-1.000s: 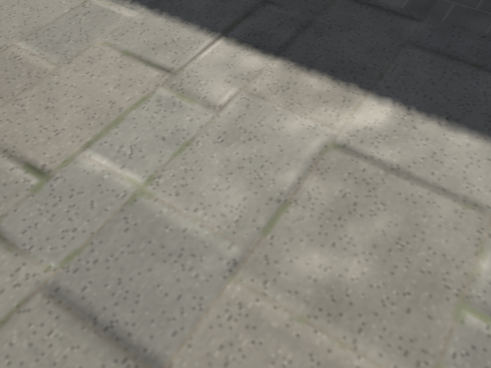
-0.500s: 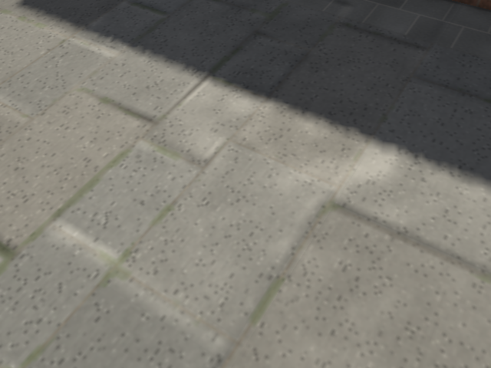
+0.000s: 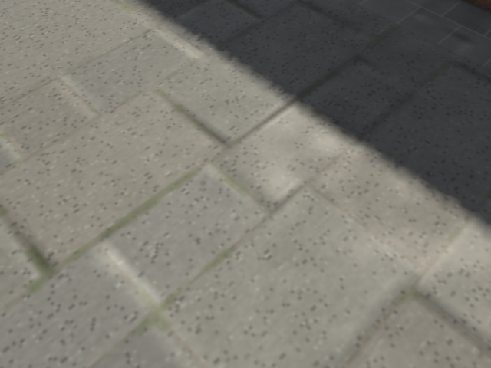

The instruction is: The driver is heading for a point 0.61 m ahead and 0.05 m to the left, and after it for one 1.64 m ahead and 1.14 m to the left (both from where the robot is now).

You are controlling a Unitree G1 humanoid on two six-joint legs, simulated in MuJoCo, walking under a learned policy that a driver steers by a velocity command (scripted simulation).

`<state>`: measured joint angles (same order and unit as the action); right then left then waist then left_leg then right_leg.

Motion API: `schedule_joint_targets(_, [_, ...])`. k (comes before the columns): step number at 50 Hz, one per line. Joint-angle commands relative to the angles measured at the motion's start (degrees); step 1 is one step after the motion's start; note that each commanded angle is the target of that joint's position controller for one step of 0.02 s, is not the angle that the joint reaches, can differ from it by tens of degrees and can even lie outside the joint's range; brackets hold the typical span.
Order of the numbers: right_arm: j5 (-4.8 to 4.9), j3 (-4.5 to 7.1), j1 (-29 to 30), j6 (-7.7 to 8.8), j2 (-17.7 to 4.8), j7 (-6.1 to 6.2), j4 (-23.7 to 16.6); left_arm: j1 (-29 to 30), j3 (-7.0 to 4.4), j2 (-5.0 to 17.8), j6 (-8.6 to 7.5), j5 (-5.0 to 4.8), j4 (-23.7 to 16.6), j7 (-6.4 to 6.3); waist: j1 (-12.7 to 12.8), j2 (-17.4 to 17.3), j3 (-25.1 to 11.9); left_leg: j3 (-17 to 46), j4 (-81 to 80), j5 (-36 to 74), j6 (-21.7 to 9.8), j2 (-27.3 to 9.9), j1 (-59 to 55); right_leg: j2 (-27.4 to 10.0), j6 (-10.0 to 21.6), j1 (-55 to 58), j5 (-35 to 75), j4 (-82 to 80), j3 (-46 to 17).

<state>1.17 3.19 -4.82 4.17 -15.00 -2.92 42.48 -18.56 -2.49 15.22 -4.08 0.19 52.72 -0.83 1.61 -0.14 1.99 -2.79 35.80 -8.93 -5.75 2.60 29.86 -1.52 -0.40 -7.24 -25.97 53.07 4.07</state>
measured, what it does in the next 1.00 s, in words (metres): walks ahead, turning left: right foot, then left foot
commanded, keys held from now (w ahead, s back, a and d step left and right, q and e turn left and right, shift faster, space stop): w+q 0.20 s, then w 0.48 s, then q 0.32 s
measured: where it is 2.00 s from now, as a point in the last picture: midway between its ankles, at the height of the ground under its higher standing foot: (245, 324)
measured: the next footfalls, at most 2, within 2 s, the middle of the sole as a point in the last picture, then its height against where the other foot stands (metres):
right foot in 0.44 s outside the picture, level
left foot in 0.94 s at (197, 298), level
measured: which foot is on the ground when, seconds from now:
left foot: down 0.00-0.46, up 0.48-0.92, down 0.94-1.00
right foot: up 0.00-0.42, down 0.44-0.94, up 0.96-1.00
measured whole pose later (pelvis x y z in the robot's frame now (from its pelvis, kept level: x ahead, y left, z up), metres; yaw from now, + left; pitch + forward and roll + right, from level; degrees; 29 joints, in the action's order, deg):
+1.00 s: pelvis +0.50 +0.05 +0.01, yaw +19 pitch +3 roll -1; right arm -0.5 3.2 -5.9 2.8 -15.9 -1.7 36.0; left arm -14.0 -2.8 17.3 -2.8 0.5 46.7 -0.9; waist 2.2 -0.1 2.1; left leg 0.8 32.2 -5.8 -3.6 2.3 29.8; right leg 1.2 -1.2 -16.0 -30.6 55.6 1.0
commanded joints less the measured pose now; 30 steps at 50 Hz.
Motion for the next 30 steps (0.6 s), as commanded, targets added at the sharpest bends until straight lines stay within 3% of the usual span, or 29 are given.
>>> schedule_joint_targets(1, [-0.48, 3.18, -17.06, 0.11, -9.74, 1.19, -0.27, 4.35, -1.00, 8.46, -5.28, -2.49, -8.75, 1.46, -8.09, -7.02, -15.77, 38.33, -17.89, -2.68, -14.67, -19.33, -46.86, 0.03, 2.25, -39.49, 0.20, 28.12, -10.47])
schedule_joint_targets(2, [-0.46, 2.81, -12.98, 0.32, -8.73, 1.10, -1.14, 6.13, -0.84, 7.58, -5.54, -1.84, -9.33, 1.11, -5.29, 0.12, -9.98, 31.48, -18.79, 3.62, -12.96, -16.86, -36.95, -2.51, 2.34, -37.57, 4.33, 22.40, -9.79])
schedule_joint_targets(3, [-0.62, 2.29, -9.67, 0.41, -6.89, 1.15, -2.23, 6.72, -1.47, 8.13, -5.07, -0.46, -9.22, 0.55, -3.30, 1.57, -7.74, 27.14, -19.77, 8.84, -11.87, -15.01, -29.99, -4.31, 1.85, -33.86, 6.27, 17.28, -9.39])
schedule_joint_targets(4, [-1.09, 2.02, -8.09, 0.37, -6.41, 1.27, -3.11, 5.83, -1.72, 7.90, -4.24, 0.08, -9.52, 0.49, -1.46, 0.34, -6.39, 25.39, -21.25, 11.69, -11.85, -13.63, -24.94, -5.11, 1.34, -30.33, 7.20, 15.14, -9.56])
schedule_joint_targets(6, [-0.72, 2.26, -7.91, 0.42, -7.06, 1.63, -3.47, 4.65, -1.73, 6.40, -2.85, 0.62, -10.13, 0.37, -0.04, -0.85, -5.10, 22.74, -23.10, 14.97, -12.41, -12.29, -19.67, -5.27, -0.41, -28.21, 8.20, 10.29, -8.63])
schedule_joint_targets(9, [-0.32, 3.00, -10.40, 0.38, -9.36, 2.78, -3.24, 9.90, -1.37, 5.00, -2.05, 0.98, -12.50, -0.02, -1.21, -1.61, -3.01, 18.66, -24.03, 16.76, -11.34, -10.05, -15.73, -4.01, -2.77, -29.04, 16.61, -0.45, -7.14])
schedule_joint_targets(13, [0.05, 2.76, -13.96, -0.20, -8.71, 3.46, -2.23, 17.25, -0.49, 2.99, -2.61, 0.41, -14.24, 0.81, -4.87, -4.03, -2.95, 15.03, -22.58, 10.99, -7.36, -7.11, -15.00, -0.95, -2.59, -23.60, 32.11, -17.32, -5.85])
schedule_joint_targets(17, [0.03, 2.51, -17.74, -0.36, -8.52, 3.35, -0.40, 21.87, -0.81, 4.81, -3.47, -0.23, -16.32, 1.92, -6.80, -4.86, -1.75, 19.38, -19.18, 8.24, -6.83, -10.90, -22.11, -0.36, -0.48, -24.41, 30.80, -22.90, -6.67])
schedule_joint_targets(20, [-0.26, 2.77, -17.47, -0.90, -9.37, 3.55, -0.04, 20.04, -1.48, 6.56, -4.11, -0.26, -16.68, 2.31, -5.05, -6.46, -1.78, 22.51, -15.14, 13.52, -5.66, -13.37, -27.48, 0.39, 2.20, -22.33, 23.31, -25.65, -5.99])
schedule_joint_targets(21, [-0.25, 2.65, -16.39, -1.10, -9.19, 3.58, -0.26, 16.01, -2.01, 7.33, -4.28, -0.14, -15.66, 2.17, -2.64, -6.74, -3.30, 21.66, -11.52, 20.45, -4.72, -12.05, -27.73, 1.52, 3.58, -16.80, 23.08, -27.95, -4.60])
schedule_joint_targets(22, [-0.53, 2.07, -15.55, -1.09, -7.78, 3.48, -0.80, 9.09, -2.94, 9.25, -4.46, 0.33, -14.02, 1.87, 0.58, -5.75, -8.37, 19.20, -3.24, 25.81, -3.20, -8.98, -25.59, -0.18, 5.91, -5.93, 25.24, -27.48, -5.88])
schedule_joint_targets(23, [-1.53, 1.00, -16.15, -0.87, -5.52, 3.47, -2.13, -0.55, -3.85, 12.86, -4.45, 0.90, -12.98, 1.59, 3.90, 0.45, -16.85, 15.32, 12.84, 15.13, -0.89, -4.73, -15.73, -9.75, 10.63, 10.82, 27.71, -25.14, -16.19])
schedule_joint_targets(24, [0.02, -0.17, -24.40, 0.04, -1.71, 3.22, -1.80, -6.45, -5.04, 15.90, -3.61, 0.38, -10.20, 2.01, 1.85, 18.05, -23.15, 10.18, 31.66, -17.83, 3.39, 3.47, 5.62, -20.75, 19.87, 29.15, 15.57, -30.07, -40.63])
schedule_joint_targets(25, [0.71, 0.52, -21.87, 0.47, -6.45, 3.17, -1.16, -7.02, -3.74, 10.60, -3.33, -1.13, -10.03, 2.26, 3.61, 12.87, -19.16, 13.79, 38.05, -23.47, 3.25, 0.83, 13.89, -21.02, 18.50, 27.64, 2.04, -34.95, -46.98])
schedule_joint_targets(26, [0.89, 1.26, -14.84, 0.61, -9.12, 3.07, -2.60, -3.00, -2.86, 7.92, -3.00, -1.07, -10.79, 2.06, 4.12, 7.02, -10.41, 12.65, 39.12, -18.20, 3.06, -1.88, 16.62, -18.74, 15.65, 19.97, 1.52, -36.28, -39.18])
schedule_joint_targets(27, [0.15, 1.07, -11.09, 0.65, -8.45, 3.08, -3.59, 0.82, -2.30, 7.19, -2.55, -0.36, -11.63, 2.02, 2.61, 2.64, -6.07, 10.01, 36.89, -13.55, 3.22, -4.56, 15.00, -16.37, 14.32, 12.13, 7.31, -37.48, -32.70])
schedule_joint_targets(28, [-0.70, 1.17, -9.58, 0.72, -7.62, 3.00, -4.10, 2.89, -1.91, 6.23, -2.39, 0.00, -11.72, 2.17, 1.21, 2.00, -3.05, 9.16, 33.18, -10.72, 3.56, -6.25, 13.49, -14.33, 14.20, 6.40, 12.90, -39.04, -28.82])
schedule_joint_targets(30, [-0.69, 1.17, -11.52, 0.33, -5.79, 2.84, -3.67, 4.15, -1.48, 5.23, -2.57, 0.37, -11.55, 2.36, -1.17, 4.84, -3.01, 8.15, 28.70, -8.23, 4.03, -8.09, 8.20, -11.07, 13.45, 1.06, 19.46, -41.42, -22.97])
Keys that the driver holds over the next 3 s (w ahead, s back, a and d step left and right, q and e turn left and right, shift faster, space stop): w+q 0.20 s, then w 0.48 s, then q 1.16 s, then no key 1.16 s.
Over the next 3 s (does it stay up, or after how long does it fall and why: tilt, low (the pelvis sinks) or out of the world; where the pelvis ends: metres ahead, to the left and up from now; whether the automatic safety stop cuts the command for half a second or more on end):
stays up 0.57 0.05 0.02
